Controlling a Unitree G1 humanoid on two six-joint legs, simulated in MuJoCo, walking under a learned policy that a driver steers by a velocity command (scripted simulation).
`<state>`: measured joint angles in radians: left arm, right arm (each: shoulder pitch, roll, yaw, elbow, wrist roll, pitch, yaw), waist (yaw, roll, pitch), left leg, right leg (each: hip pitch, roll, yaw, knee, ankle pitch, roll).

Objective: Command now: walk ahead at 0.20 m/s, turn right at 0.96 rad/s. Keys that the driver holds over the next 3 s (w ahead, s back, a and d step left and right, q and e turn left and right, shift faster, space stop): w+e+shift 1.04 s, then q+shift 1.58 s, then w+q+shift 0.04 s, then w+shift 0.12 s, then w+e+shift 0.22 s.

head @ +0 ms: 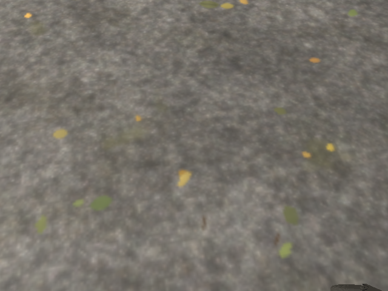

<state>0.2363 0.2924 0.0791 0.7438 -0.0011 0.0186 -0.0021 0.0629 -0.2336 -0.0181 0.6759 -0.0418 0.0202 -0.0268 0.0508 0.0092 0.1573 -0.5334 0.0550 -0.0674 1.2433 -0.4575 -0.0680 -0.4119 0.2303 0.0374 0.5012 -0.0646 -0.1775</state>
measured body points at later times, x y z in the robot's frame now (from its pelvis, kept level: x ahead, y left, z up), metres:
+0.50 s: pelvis +0.20 +0.06 +0.02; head +0.22 +0.05 +0.47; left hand +0.44 +0.28 -0.07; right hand +0.26 -0.27 -0.06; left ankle +0.26 +0.17 -0.72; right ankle +0.13 -0.02 -0.67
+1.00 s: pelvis +0.46 -0.19 -0.01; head +0.49 -0.21 +0.44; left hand +0.76 -0.16 -0.13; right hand +0.25 -0.36 -0.12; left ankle +0.48 +0.04 -0.58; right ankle +0.46 -0.21 -0.72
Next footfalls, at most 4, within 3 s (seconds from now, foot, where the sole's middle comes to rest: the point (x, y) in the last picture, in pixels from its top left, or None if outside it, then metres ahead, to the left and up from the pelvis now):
0.40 left None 0.29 0.16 -0.75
0.88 right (289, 261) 0.48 -0.24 -0.75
1.28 left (372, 180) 0.80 -0.58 -0.75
1.86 right None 0.71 -0.74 -0.75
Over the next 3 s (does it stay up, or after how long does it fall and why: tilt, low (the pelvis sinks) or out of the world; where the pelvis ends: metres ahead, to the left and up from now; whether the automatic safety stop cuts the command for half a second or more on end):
stays up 0.82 -0.62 0.02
